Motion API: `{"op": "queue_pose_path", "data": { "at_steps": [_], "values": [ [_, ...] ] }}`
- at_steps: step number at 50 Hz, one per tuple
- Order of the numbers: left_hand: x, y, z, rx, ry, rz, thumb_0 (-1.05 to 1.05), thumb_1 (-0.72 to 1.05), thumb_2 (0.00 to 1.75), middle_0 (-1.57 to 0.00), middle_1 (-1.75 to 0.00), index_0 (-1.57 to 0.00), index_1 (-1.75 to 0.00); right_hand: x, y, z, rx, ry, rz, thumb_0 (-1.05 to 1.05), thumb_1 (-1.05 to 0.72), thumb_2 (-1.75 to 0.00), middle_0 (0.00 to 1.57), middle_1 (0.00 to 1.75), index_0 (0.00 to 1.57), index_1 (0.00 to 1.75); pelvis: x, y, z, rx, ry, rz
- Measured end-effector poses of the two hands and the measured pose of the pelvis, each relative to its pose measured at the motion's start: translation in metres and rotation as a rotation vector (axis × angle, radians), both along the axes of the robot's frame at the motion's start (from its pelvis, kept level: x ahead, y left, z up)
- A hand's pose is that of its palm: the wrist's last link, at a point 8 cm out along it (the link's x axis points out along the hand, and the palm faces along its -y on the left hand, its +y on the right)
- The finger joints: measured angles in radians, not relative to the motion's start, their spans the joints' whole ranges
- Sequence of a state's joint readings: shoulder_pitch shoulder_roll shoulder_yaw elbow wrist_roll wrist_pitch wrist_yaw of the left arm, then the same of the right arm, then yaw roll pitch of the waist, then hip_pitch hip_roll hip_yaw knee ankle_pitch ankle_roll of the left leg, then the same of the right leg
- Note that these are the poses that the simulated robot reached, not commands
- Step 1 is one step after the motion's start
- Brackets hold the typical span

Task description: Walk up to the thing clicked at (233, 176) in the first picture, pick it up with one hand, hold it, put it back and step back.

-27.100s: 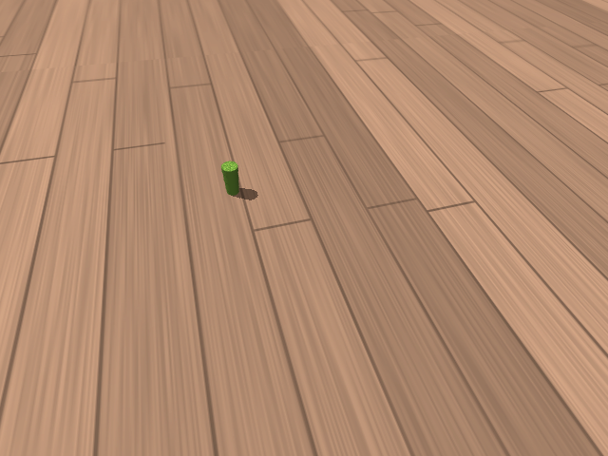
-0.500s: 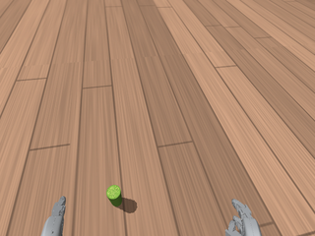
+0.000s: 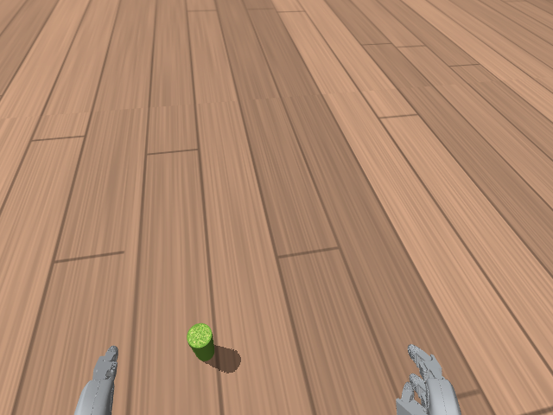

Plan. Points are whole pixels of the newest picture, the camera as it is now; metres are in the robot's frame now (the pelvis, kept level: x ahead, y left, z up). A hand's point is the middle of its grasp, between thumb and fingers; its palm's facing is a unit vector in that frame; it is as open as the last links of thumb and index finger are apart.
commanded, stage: home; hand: left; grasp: from the side
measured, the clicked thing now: (202, 344) +0.45 +0.21 -0.64
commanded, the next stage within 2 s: stand in 0.52 s
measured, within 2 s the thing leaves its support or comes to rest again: neither
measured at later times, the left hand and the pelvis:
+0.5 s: hand (140, 408) +0.17 +0.18 -0.06, palm faces +0.11 -0.95 -0.29, open 17.4 cm; pelvis +0.00 +0.00 +0.00, yaw +0 degrees
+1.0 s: hand (139, 410) +0.17 +0.18 -0.06, palm faces +0.11 -0.95 -0.28, open 10.8 cm; pelvis +0.00 +0.00 +0.00, yaw +0 degrees
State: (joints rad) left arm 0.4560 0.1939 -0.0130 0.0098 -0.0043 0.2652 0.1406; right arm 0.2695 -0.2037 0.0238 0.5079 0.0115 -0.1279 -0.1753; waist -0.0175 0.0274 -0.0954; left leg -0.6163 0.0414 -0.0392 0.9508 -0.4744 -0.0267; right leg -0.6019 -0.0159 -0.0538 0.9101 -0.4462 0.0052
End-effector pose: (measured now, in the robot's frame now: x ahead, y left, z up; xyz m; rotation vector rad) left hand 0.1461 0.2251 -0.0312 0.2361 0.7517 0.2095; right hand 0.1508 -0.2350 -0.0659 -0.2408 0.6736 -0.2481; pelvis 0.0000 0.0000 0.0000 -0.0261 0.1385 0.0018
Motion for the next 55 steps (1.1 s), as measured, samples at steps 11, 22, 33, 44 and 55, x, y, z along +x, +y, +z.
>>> {"op": "queue_pose_path", "data": {
  "at_steps": [11, 22, 33, 44, 55],
  "values": [
    [0.002, 0.0, 0.0, 0.003, 0.001, 0.002, -0.01, -0.53, 0.06, -0.05, -0.05, -0.05, -0.05, 0.001, -0.002, -0.002, -0.005, 0.007, -0.006, 0.01, -0.9, -0.9, 0.21, 0.31, 0.21, 0.3, 0.003, -0.001, 0.0, 0.0, 0.003, 0.001],
    [0.005, 0.002, 0.0, -0.001, -0.006, 0.002, -0.01, -0.53, 0.06, -0.05, -0.05, -0.05, -0.05, 0.003, 0.0, -0.001, -0.005, 0.003, -0.006, 0.01, -0.9, -0.9, 0.21, 0.31, 0.21, 0.3, 0.005, 0.001, 0.0, -0.001, -0.001, -0.001],
    [0.003, 0.004, 0.0, 0.001, -0.001, 0.003, -0.01, -0.52, 0.07, -0.06, -0.06, -0.05, -0.06, 0.002, 0.004, -0.001, 0.001, 0.004, 0.002, 0.01, -0.9, -0.9, 0.21, 0.31, 0.21, 0.3, 0.003, 0.003, 0.0, -0.002, -0.002, 0.0],
    [0.002, 0.004, 0.0, -0.001, -0.001, 0.003, -0.01, -0.1, 0.49, -0.17, -0.24, -0.17, -0.24, 0.001, 0.004, -0.001, -0.006, 0.008, -0.003, 0.01, -0.9, -0.9, 0.21, 0.3, 0.21, 0.3, 0.003, 0.003, 0.0, -0.003, -0.002, 0.0],
    [0.002, 0.021, -0.025, 0.047, 0.057, -0.105, 0.0, 0.64, 0.84, -0.2, -0.29, -0.2, -0.29, -0.009, -0.007, -0.017, -0.047, 0.213, 0.135, 0.01, -0.9, -0.89, 0.21, 0.3, 0.21, 0.3, -0.003, 0.003, 0.007, 0.022, -0.071, -0.005]
  ]
}}
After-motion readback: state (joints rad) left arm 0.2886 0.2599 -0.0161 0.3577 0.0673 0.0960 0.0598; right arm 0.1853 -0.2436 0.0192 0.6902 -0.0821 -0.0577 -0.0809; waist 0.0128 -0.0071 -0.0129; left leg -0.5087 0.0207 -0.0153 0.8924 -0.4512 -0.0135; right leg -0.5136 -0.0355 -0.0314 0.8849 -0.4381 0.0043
